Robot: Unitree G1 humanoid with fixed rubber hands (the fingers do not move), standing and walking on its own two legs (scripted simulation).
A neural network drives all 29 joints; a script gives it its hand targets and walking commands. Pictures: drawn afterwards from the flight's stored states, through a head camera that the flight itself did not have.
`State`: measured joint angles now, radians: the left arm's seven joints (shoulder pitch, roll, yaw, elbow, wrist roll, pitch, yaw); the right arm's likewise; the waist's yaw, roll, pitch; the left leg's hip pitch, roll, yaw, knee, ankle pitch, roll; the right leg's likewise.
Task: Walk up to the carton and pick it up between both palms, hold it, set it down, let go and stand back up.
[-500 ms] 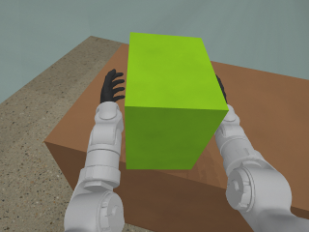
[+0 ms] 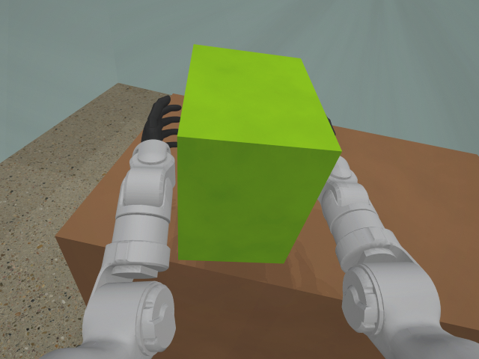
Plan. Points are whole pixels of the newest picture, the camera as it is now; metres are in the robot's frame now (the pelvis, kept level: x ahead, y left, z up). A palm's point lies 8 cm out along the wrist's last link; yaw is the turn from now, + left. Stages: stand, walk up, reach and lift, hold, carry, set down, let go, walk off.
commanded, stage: reach and lift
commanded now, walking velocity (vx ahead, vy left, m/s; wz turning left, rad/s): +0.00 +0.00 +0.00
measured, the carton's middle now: (240, 157) +0.42 +0.03 +0.17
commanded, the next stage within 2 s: hold in 1.64 s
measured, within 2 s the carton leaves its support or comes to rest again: neither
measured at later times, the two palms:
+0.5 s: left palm (155, 123) +0.39 +0.16 +0.24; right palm (334, 150) +0.39 -0.12 +0.23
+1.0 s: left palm (157, 102) +0.39 +0.16 +0.27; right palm (346, 136) +0.39 -0.12 +0.26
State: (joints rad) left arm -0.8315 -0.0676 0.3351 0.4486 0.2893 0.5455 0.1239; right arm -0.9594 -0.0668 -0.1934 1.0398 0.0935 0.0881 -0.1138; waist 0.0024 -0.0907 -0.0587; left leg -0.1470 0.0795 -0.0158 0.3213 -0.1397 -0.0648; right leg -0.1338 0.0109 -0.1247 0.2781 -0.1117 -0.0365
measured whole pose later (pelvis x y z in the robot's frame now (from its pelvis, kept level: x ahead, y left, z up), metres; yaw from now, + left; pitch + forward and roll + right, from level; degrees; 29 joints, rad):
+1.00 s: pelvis +0.02 +0.03 +0.00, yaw +0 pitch -8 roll -2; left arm -0.90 0.02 0.33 0.33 0.29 0.85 0.02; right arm -0.97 -0.11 -0.02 0.74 0.34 0.50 -0.27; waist -0.11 -0.03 -0.06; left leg -0.04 0.05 -0.01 0.39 -0.22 -0.03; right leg 0.00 -0.01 -0.08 0.28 -0.15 0.01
